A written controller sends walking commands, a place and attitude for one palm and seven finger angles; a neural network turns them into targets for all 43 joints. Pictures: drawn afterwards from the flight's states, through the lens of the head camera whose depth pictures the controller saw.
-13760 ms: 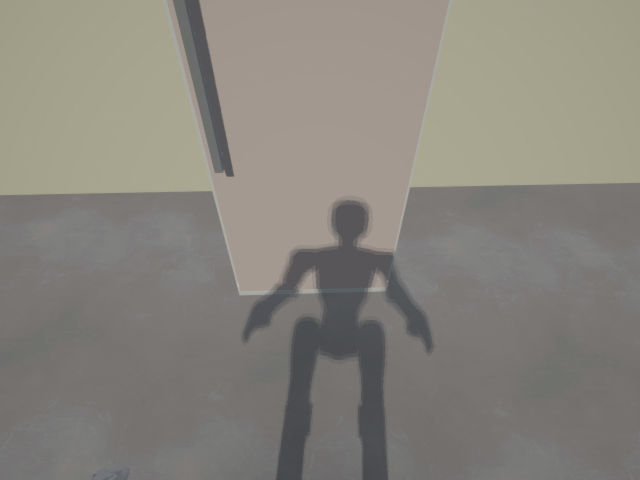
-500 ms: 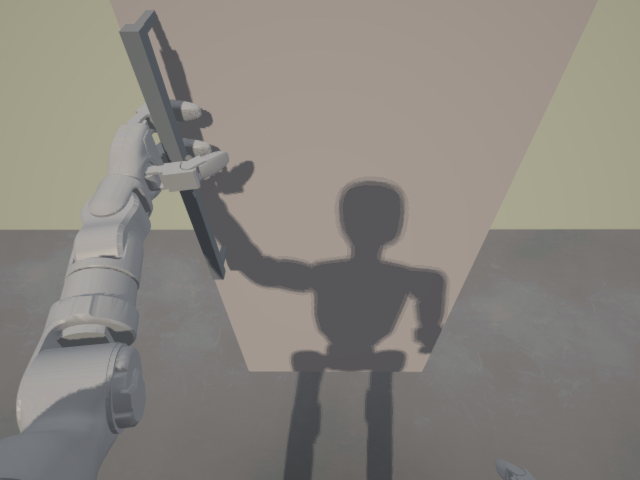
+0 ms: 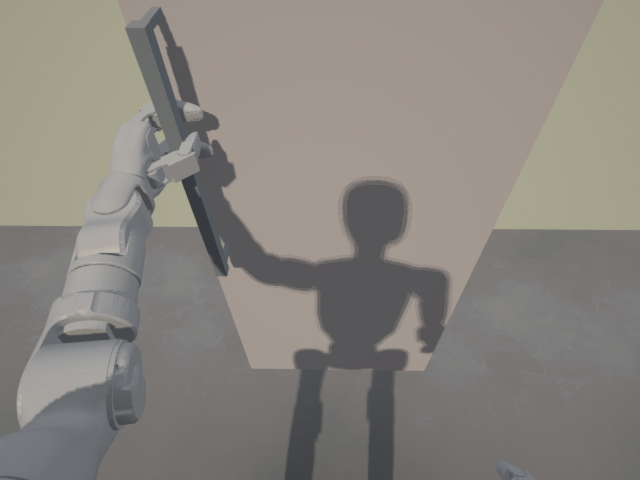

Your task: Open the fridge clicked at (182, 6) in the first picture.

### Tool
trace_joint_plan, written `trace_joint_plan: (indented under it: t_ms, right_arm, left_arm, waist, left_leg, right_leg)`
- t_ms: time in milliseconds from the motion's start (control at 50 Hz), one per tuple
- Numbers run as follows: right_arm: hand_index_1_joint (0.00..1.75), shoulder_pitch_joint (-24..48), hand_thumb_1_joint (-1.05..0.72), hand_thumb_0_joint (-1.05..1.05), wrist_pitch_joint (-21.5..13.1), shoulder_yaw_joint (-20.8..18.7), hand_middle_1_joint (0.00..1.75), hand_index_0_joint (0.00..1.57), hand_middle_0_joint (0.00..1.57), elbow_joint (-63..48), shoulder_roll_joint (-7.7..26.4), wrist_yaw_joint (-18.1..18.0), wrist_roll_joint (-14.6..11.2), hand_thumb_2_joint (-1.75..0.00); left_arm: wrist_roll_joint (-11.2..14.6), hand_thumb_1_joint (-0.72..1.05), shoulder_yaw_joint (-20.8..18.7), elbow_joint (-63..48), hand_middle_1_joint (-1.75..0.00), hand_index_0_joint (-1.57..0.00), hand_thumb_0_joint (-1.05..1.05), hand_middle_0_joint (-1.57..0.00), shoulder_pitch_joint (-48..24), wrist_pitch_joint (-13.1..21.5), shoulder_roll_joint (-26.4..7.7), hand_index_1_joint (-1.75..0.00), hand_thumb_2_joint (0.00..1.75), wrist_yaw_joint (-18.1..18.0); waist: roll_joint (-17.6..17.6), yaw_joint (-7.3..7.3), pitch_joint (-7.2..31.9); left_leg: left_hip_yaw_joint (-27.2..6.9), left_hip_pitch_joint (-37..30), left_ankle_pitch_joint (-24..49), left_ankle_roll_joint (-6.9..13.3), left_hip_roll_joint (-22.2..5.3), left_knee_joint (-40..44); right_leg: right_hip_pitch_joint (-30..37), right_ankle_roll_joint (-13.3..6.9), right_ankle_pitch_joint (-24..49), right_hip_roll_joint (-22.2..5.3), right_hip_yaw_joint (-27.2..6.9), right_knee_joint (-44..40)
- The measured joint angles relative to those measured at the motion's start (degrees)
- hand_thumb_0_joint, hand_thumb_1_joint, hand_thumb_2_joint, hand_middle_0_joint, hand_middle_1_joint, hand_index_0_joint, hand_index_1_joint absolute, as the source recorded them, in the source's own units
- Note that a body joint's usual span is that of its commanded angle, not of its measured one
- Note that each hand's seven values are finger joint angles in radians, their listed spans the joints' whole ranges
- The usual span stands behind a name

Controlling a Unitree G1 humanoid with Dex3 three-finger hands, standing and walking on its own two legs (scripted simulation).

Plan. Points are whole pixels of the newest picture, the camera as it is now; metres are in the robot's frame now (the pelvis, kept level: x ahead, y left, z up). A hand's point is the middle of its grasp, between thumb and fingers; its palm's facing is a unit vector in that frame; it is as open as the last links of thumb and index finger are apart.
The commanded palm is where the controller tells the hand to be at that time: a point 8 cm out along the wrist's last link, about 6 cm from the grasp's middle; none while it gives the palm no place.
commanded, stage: grip the handle and tug to test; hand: left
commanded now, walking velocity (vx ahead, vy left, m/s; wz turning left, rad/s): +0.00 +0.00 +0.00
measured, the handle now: (196, 173) +0.50 +0.19 +0.11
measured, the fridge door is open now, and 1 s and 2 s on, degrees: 0 10 46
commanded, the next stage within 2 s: pull the door a little, standing still in 0.46 s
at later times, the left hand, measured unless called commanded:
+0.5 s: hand (191, 162) +0.44 +0.17 +0.18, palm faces +0.01 -1.00 -0.01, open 5.6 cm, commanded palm +0.40 +0.21 +0.19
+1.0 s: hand (186, 206) +0.36 +0.16 +0.18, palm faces -0.01 -1.00 -0.05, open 5.8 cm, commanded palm +0.33 +0.21 +0.18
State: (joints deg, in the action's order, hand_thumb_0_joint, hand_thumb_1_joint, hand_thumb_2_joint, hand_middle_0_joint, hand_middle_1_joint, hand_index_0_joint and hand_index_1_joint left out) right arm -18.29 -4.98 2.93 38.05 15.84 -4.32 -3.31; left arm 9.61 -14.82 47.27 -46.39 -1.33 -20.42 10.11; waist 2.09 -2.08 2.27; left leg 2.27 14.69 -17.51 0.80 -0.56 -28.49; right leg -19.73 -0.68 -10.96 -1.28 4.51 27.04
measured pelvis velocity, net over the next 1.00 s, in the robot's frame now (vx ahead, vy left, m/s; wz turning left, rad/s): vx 0.03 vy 0.00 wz -0.02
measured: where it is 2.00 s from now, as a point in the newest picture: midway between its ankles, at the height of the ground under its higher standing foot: outside the picture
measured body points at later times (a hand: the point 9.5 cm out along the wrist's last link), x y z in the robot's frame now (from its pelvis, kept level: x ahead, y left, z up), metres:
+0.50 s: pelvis +0.02 +0.00 +0.00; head +0.03 -0.01 +0.45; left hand +0.43 +0.22 +0.19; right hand +0.14 -0.25 -0.10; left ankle -0.03 +0.11 -0.74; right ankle +0.03 -0.11 -0.74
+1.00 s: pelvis +0.03 +0.00 +0.00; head +0.00 -0.02 +0.45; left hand +0.36 +0.21 +0.19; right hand +0.20 -0.23 -0.08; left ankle -0.03 +0.11 -0.74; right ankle +0.03 -0.11 -0.74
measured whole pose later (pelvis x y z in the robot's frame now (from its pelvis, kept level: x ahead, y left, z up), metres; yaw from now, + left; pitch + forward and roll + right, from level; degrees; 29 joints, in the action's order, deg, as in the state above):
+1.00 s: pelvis +0.03 +0.00 +0.00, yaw -1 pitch +0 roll -1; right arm -11.7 -0.3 3.5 32.5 14.1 -3.0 -3.1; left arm 11.2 -11.9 1.4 -14.1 -14.7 -13.5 8.1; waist 4.1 0.5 3.8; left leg 3.5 6.4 -18.6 0.7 -1.1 -24.9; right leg -12.6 -0.2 -12.4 -0.5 3.2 24.9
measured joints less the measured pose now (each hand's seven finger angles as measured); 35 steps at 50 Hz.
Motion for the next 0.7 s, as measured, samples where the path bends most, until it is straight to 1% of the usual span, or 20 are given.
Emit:
trace_joint_plan:
  t_ms: [100,280,380,540,700]
  right_arm:
    - [0.30,-0.4,-0.91,0.01,-0.5,-0.1,0.30,0.20,0.20,0.7,-0.1,0.2,0.1,-0.90]
    - [0.30,-0.3,-0.91,0.01,-0.5,-0.2,0.30,0.20,0.20,0.2,-0.2,0.7,0.0,-0.90]
    - [0.30,0.3,-0.91,0.01,-0.2,-0.6,0.30,0.20,0.20,-0.4,-0.1,0.9,0.0,-0.90]
    - [0.30,2.4,-0.91,0.01,0.9,-0.9,0.30,0.20,0.20,-1.4,-0.4,1.2,0.0,-0.90]
    - [0.30,5.4,-0.91,0.01,2.8,-0.2,0.30,0.20,0.20,-2.3,-0.9,0.4,0.1,-0.90]
  left_arm:
    - [-0.1,0.75,0.6,0.1,-1.40,-0.40,0.01,-0.41,-0.4,0.1,0.5,-1.40,0.83,-1.0]
    - [0.2,0.78,0.1,-4.3,-1.40,-0.35,0.00,-0.38,3.5,-0.8,0.7,-1.40,0.81,-1.1]
    - [0.5,0.79,-0.1,-9.4,-1.40,-0.33,0.00,-0.36,6.7,-2.7,1.5,-1.40,0.80,-1.6]
    - [0.9,0.79,0.1,-19.2,-1.40,-0.33,0.01,-0.35,12.5,-6.4,3.7,-1.40,0.79,-1.5]
    - [0.9,0.76,1.3,-21.6,-1.40,-0.38,0.01,-0.38,12.8,-9.8,4.3,-1.40,0.79,-0.7]
  waist:
    - [0.0,0.20,-0.1]
    - [0.5,0.18,0.3]
    - [0.8,0.52,0.5]
    - [1.1,1.59,1.0]
    - [0.8,2.39,1.0]
  left_leg:
    - [-0.2,0.1,0.1,0.0,0.2,0.1]
    - [0.7,-1.6,-0.1,0.1,-0.1,1.1]
    - [1.1,-2.6,-0.3,0.1,-0.2,1.9]
    - [1.2,-4.5,-0.8,0.1,-0.2,2.9]
    - [0.4,-5.2,-1.0,0.1,-0.1,2.9]
  right_leg:
    - [0.0,0.0,0.0,-0.2,0.2,0.0]
    - [1.1,0.1,0.0,0.2,-0.7,-0.7]
    - [1.9,0.3,-0.2,0.4,-1.1,-1.2]
    - [3.6,0.5,-0.9,0.5,-1.2,-1.9]
    - [4.6,0.5,-1.4,0.3,-0.4,-1.9]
